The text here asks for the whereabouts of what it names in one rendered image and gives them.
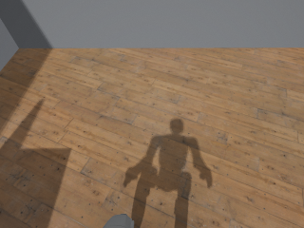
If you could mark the left robot thigh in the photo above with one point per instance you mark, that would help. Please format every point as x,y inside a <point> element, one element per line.
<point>120,221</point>

